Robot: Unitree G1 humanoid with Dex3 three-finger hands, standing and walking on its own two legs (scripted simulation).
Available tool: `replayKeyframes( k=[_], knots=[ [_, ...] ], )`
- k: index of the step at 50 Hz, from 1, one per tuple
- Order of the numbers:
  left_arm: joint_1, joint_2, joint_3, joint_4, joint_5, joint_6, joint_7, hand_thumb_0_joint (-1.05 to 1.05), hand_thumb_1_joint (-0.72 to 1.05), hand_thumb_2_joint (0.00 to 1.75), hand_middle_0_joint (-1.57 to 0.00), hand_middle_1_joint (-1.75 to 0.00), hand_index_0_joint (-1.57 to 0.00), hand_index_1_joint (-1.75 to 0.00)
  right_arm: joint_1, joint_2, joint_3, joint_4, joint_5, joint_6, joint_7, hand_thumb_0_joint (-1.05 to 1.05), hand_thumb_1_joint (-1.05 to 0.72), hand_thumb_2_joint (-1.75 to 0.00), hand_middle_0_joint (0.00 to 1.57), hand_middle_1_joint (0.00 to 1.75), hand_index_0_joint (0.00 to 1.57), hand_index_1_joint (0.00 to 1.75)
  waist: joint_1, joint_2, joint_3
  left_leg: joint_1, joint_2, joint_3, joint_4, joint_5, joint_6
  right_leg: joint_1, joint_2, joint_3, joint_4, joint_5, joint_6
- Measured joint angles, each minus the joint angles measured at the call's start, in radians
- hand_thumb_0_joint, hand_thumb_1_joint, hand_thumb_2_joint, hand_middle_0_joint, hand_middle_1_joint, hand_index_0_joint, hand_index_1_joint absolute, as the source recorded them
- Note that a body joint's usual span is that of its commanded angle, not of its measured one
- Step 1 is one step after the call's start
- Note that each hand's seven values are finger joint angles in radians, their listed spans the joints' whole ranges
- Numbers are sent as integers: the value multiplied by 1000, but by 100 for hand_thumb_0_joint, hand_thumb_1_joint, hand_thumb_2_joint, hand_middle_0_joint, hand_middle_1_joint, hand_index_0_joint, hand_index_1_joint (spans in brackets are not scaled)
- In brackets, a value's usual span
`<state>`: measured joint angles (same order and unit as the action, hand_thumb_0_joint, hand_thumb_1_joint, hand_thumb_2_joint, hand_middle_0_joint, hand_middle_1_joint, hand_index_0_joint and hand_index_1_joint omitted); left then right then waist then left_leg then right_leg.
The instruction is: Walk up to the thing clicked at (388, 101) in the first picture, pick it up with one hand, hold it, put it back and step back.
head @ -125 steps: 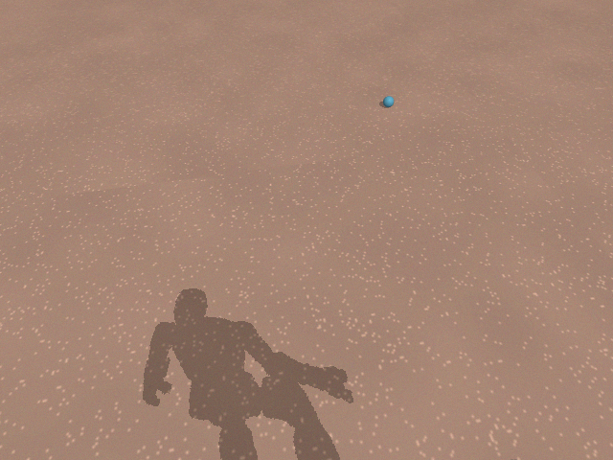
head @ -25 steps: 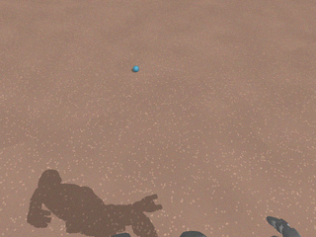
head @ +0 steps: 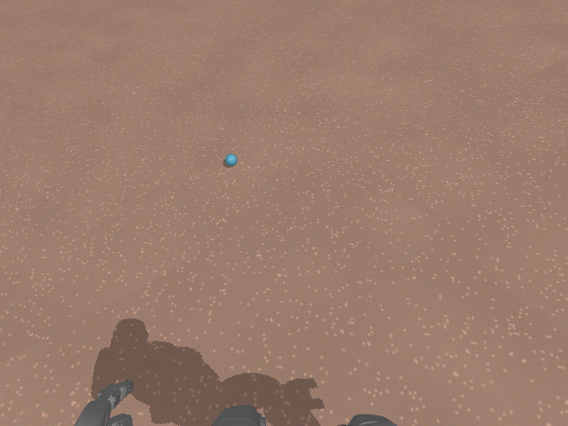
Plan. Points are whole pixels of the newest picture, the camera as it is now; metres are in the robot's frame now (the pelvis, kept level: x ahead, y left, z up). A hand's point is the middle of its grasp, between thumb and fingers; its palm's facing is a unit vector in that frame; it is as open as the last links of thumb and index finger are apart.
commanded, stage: walk up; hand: left
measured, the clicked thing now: (231, 160) +1.40 +0.34 -0.74
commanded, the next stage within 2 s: none
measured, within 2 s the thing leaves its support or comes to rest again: neither
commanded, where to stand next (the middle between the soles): +1.02 +0.06 m, yaw +1 degrees
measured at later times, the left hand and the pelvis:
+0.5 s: hand (130, 323) +0.31 +0.33 -0.15, palm faces -0.05 -0.94 -0.33, open 7.4 cm; pelvis +0.27 +0.06 +0.00, yaw -1 degrees
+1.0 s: hand (170, 210) +0.56 +0.29 -0.12, palm faces -0.02 -0.92 -0.38, open 7.4 cm; pelvis +0.49 +0.02 +0.00, yaw +1 degrees
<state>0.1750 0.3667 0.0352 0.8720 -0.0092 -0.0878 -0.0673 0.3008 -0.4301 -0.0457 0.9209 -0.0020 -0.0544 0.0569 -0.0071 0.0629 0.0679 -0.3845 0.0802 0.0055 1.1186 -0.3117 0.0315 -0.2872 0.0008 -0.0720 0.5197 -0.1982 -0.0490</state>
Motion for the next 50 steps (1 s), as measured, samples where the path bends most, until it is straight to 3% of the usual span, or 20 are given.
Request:
replayKeyframes(
  k=[7,13,15,16,19,21,24,30,33,37,39,41,43,46,50],
  knots=[
    [122,15,6,22,17,-8,2,1,90,90,-21,-30,-21,-30,-47,-5,-20,-25,-24,9,35,1,-91,-90,20,30,20,30,30,2,-22,-171,46,-5,-287,127,-44,155,29,-6,-122,-51,3],
    [185,62,19,39,22,0,6,1,90,90,-21,-30,-21,-30,-80,0,-32,-19,-28,5,47,1,-91,-90,20,30,20,30,60,-30,-19,-106,31,35,-530,210,-23,253,20,-13,-87,-183,40],
    [200,80,20,47,23,9,12,1,90,90,-21,-30,-21,-30,-89,5,-35,-24,-31,-8,43,1,-91,-90,20,30,20,30,60,-62,-19,-56,-3,58,-551,201,-7,252,-13,-6,9,-264,45],
    [195,83,20,54,19,18,19,1,90,90,-21,-30,-21,-30,-99,11,-37,-32,-38,-17,37,1,-91,-90,20,30,20,30,60,-85,-7,-51,-21,76,-515,168,-3,214,-41,8,126,-279,33],
    [172,74,4,72,9,35,34,1,90,90,-21,-30,-20,-30,-107,26,-32,-65,-19,-34,22,1,-91,-90,20,30,20,30,38,-91,9,-7,-28,86,-485,95,6,44,-7,89,507,-262,8],
    [161,78,-4,71,4,31,31,1,90,90,-21,-30,-20,-30,-95,43,-19,-76,-6,-34,12,1,-91,-90,20,30,20,30,29,-106,8,56,-36,100,-536,88,5,-51,-11,104,596,-205,5],
    [141,79,-4,58,4,26,17,1,90,90,-21,-30,-20,-30,-68,53,-3,-77,-1,-37,5,1,-90,-90,20,30,20,30,20,-119,1,144,-48,115,-615,81,6,-156,-52,91,546,-141,21],
    [87,67,6,41,20,35,-13,1,90,90,-21,-30,-20,-30,-2,38,0,-65,-4,-38,9,1,-90,-90,20,30,20,30,-3,-103,-3,276,-63,123,-692,31,1,-240,-115,55,270,-15,47],
    [58,60,14,42,21,36,-19,1,90,90,-20,-30,-20,-30,28,25,-4,-55,-3,-30,10,1,-90,-90,20,30,20,30,-15,-89,-2,324,-63,123,-688,-20,-17,-221,-114,46,137,73,38],
    [38,57,23,39,24,24,-18,1,90,90,-21,-30,-20,-30,66,7,-11,-45,-4,-11,3,1,-90,-90,20,30,20,30,-27,-64,-16,353,-43,114,-586,-145,-43,-130,-76,18,35,85,23],
    [16,37,28,32,27,10,-6,1,90,90,-21,-30,-20,-30,58,-2,-14,-30,-3,1,-6,1,-90,-90,20,30,20,30,-23,-17,0,290,-6,74,-382,-180,-18,-122,-43,-9,95,36,25],
    [11,25,20,12,18,-3,2,1,90,90,-21,-30,-20,-30,40,1,-7,-16,0,13,-12,1,-91,-90,20,30,20,30,-9,-15,11,180,-41,28,-133,-175,-4,-105,-46,-10,117,-5,20],
    [17,8,9,-1,11,-6,10,1,90,90,-21,-30,-20,-30,22,-3,-3,-11,6,16,-13,1,-91,-90,20,30,20,30,4,-6,15,81,-59,7,-4,-131,3,-60,-48,-14,80,-12,17],
    [48,-1,-1,-6,13,-5,16,0,90,90,-21,-30,-21,-30,-2,-4,-2,-20,3,11,-2,1,-91,-90,20,30,20,30,15,2,9,-22,-39,0,-49,-66,-4,8,-42,-20,7,-9,18],
    [89,16,0,-4,26,2,12,0,90,90,-21,-30,-21,-30,-24,2,-11,-34,-11,7,20,1,-91,-90,20,30,20,30,26,-7,0,-85,2,9,-273,-6,-25,64,-37,-30,-29,-41,16]
  ],
)
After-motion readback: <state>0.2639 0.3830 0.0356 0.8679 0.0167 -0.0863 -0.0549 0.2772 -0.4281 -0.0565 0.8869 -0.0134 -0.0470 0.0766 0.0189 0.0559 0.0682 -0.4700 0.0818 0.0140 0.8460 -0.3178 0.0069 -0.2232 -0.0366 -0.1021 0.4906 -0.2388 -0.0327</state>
